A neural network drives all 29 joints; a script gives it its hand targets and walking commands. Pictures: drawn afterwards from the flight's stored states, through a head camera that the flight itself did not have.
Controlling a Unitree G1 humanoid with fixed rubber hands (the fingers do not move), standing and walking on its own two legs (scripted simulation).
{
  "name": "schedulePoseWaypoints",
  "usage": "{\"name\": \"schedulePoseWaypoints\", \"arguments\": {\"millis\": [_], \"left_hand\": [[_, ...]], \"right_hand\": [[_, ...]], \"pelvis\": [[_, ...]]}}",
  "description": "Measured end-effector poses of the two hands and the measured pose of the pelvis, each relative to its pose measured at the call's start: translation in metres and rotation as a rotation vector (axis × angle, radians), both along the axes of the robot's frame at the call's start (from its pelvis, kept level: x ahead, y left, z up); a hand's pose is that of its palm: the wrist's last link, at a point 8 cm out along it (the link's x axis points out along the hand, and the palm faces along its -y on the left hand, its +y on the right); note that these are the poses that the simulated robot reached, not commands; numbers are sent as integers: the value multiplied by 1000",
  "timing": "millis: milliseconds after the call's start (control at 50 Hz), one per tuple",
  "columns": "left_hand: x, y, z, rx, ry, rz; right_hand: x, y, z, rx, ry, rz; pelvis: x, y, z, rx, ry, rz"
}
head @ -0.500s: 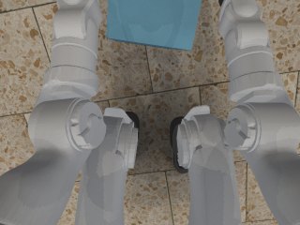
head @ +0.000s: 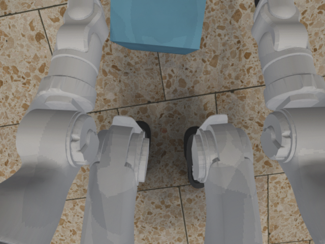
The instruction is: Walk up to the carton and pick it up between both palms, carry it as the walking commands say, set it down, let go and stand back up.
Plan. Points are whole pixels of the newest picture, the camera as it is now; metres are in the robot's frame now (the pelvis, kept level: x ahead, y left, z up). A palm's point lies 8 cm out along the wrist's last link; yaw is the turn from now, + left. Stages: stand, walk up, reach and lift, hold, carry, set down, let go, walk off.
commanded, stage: set down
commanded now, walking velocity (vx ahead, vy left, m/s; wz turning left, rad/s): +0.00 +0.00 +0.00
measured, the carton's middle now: out of the picture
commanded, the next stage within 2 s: let go in 1.22 s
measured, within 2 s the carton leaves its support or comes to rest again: neither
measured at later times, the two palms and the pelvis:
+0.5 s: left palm out of the picture +0.55 +0.14 -0.03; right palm out of the picture +0.58 -0.16 -0.02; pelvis -0.01 -0.01 +0.09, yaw +2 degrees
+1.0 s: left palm out of the picture +0.54 +0.15 +0.15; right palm out of the picture +0.56 -0.18 +0.14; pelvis -0.02 -0.01 +0.22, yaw +1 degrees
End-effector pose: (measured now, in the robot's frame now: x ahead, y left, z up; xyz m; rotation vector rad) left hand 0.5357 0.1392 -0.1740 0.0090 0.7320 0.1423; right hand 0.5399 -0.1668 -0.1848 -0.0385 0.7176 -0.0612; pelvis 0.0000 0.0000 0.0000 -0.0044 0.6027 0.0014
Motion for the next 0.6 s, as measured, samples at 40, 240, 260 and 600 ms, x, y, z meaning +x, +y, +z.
{"name": "schedulePoseWaypoints", "arguments": {"millis": [40, 240, 260, 600], "left_hand": [[-3, 1, 5, 9, -10, 11], [-10, 1, 65, 33, -27, 39], [-9, 1, 73, 39, -31, 36], [15, 6, 170, 39, -58, 9]], "right_hand": [[2, 2, 7, 7, -20, -9], [10, 5, 74, 4, -58, -30], [12, 4, 82, 5, -62, -31], [38, 7, 182, 8, -71, 0]], "pelvis": [[-4, -1, 1, 4, -25, 0], [-20, -8, 28, 29, -125, -1], [-21, -8, 33, 31, -122, -1], [-4, -9, 118, 51, -16, -6]]}}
